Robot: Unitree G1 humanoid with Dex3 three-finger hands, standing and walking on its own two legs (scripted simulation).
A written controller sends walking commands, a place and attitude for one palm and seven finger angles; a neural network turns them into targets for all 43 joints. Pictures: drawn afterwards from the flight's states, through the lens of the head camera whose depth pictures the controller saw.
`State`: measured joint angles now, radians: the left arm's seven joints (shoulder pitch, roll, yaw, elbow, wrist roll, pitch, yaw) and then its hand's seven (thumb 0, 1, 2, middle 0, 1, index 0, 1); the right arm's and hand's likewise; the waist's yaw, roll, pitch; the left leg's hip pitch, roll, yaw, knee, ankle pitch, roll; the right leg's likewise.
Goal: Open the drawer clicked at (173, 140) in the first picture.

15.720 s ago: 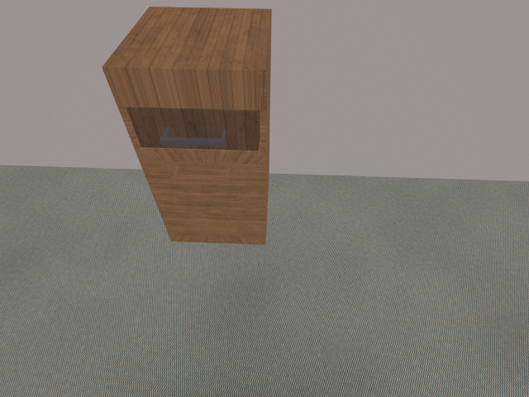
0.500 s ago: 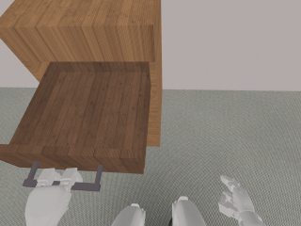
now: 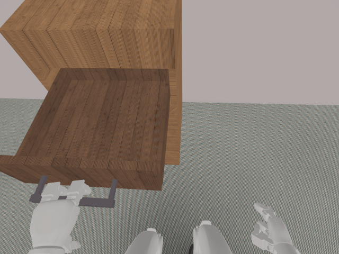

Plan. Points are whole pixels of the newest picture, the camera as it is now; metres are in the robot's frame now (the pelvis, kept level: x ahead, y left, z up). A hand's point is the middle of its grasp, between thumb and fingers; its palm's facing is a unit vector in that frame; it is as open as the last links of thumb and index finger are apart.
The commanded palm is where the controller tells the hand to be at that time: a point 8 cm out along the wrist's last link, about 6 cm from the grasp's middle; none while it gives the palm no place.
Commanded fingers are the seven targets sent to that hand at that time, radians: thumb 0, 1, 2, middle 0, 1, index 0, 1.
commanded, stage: lift the hand off the handle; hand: left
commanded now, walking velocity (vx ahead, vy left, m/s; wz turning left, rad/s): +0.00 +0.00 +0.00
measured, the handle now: (75, 191) +0.26 +0.25 -0.02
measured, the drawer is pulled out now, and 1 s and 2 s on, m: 0.30 0.30 0.30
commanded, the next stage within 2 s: none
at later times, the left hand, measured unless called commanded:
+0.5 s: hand (74, 215) +0.21 +0.24 -0.04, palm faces -0.05 -0.07 -1.00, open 13.8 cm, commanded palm +0.19 +0.24 +0.02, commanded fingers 0.00 -0.50 0.30 -0.30 -1.20 -0.30 -1.20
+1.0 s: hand (63, 216) +0.20 +0.24 +0.01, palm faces -0.05 -0.09 -0.99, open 13.8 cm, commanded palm +0.18 +0.24 +0.06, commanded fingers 0.00 -0.50 0.30 -0.30 -1.20 -0.30 -1.20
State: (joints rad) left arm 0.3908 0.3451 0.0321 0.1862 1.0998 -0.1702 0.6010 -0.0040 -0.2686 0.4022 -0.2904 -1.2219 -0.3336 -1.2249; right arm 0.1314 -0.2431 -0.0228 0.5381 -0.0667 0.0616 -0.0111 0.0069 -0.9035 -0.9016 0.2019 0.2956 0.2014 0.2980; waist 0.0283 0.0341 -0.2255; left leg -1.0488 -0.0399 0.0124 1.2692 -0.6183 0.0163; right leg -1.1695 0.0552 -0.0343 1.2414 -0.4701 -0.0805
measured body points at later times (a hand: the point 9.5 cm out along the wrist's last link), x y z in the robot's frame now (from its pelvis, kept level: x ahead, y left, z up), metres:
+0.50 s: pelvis +0.00 +0.01 +0.00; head +0.09 -0.02 +0.44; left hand +0.21 +0.24 +0.02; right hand +0.19 -0.22 -0.11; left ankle -0.01 +0.11 -0.62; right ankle +0.06 -0.07 -0.62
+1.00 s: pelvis +0.01 +0.01 +0.03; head +0.08 -0.02 +0.48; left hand +0.20 +0.24 +0.06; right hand +0.21 -0.23 -0.07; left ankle -0.01 +0.11 -0.62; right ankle +0.06 -0.07 -0.62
